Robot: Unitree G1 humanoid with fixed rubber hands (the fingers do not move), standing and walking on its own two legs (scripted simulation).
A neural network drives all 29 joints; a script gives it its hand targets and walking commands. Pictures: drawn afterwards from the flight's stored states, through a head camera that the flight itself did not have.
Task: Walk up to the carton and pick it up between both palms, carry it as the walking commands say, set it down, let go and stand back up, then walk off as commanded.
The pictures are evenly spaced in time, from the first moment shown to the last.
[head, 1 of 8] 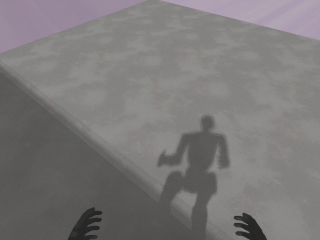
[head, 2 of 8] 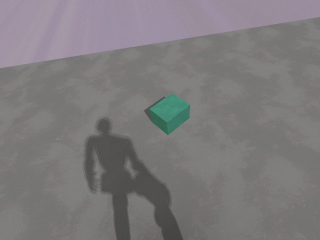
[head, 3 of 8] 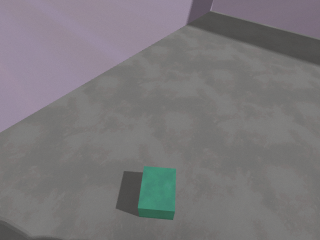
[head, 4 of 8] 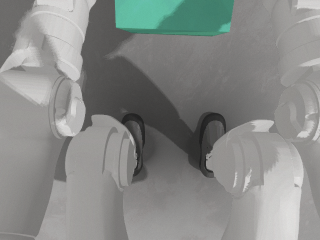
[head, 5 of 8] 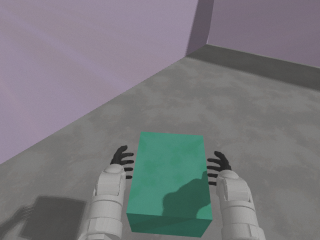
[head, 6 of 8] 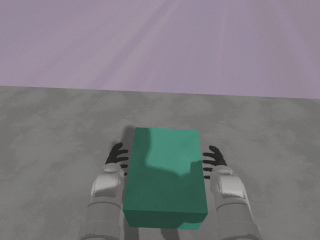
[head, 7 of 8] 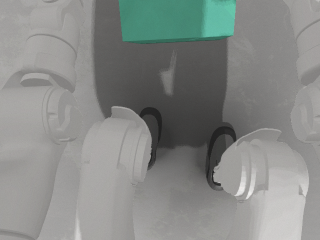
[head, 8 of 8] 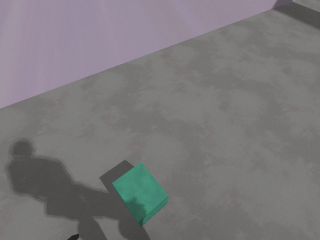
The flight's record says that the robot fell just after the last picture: no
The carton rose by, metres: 0.72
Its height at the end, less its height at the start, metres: +0.00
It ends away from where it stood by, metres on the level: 0.56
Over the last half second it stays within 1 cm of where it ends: yes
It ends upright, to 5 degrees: yes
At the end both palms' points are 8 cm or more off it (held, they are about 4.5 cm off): yes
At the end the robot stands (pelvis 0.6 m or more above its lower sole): yes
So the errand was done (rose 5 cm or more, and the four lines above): yes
